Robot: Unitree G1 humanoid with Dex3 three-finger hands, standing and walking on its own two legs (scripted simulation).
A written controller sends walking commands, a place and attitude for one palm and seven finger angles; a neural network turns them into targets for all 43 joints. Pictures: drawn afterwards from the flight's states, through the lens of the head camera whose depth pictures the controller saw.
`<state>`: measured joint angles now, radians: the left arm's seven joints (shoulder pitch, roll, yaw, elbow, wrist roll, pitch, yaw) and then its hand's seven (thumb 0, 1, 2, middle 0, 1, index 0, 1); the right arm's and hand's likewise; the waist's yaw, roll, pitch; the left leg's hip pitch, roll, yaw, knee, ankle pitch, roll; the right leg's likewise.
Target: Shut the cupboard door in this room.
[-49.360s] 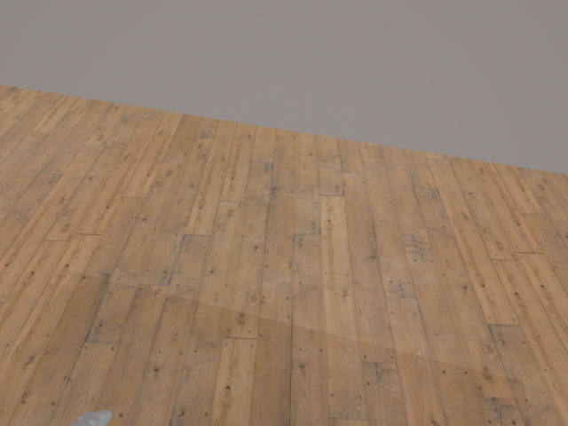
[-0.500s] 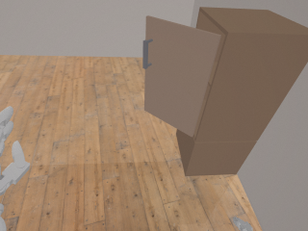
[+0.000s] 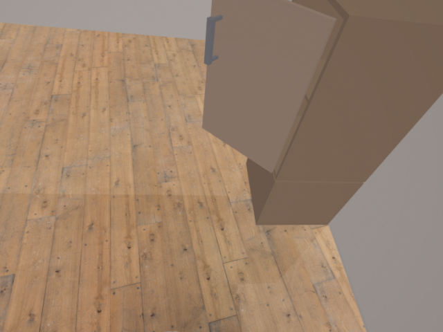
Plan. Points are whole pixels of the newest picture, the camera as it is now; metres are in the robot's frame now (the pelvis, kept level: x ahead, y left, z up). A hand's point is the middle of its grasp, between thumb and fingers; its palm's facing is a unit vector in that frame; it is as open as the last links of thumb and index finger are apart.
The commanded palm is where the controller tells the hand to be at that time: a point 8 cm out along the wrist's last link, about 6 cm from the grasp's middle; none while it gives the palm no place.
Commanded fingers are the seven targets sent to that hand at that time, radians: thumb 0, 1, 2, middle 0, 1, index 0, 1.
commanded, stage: let the arm hang, fingers relaxed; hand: left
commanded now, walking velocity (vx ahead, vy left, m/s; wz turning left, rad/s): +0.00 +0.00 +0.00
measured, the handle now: (213, 40) +0.94 +0.09 +0.07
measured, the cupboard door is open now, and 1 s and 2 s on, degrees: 47 47 47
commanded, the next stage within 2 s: look to check the result in 0.66 s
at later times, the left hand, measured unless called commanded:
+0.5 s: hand out of the picture +0.03 +0.16 -0.17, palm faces +0.00 -0.97 -0.23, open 7.4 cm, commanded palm none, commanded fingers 0.00 0.90 0.90 -0.20 -0.30 -0.20 -0.30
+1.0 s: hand out of the picture +0.02 +0.13 -0.17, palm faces +0.01 -0.98 -0.19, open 7.4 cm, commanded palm none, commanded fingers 0.00 0.90 0.90 -0.20 -0.30 -0.20 -0.30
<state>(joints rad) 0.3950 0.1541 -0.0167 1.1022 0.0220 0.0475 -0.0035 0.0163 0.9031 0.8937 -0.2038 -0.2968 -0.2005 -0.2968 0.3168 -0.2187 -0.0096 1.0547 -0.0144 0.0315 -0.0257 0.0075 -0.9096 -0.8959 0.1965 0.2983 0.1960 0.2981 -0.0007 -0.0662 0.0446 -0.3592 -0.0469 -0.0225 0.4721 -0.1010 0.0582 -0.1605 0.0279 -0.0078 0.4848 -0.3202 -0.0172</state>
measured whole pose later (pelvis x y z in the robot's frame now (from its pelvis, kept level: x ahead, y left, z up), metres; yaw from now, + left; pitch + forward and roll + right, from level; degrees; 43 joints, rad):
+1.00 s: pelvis +0.05 -0.04 +0.01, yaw -1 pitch -1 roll +0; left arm 0.34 0.14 0.00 1.15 0.01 0.00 0.04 0.01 0.91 0.89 -0.20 -0.30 -0.20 -0.30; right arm 0.27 -0.14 0.01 1.14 -0.01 0.01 -0.04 0.01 -0.91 -0.90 0.20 0.30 0.20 0.30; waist -0.01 0.00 0.04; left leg -0.25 -0.02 -0.02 0.43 -0.16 0.00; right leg -0.02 0.06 0.01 0.37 -0.32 -0.05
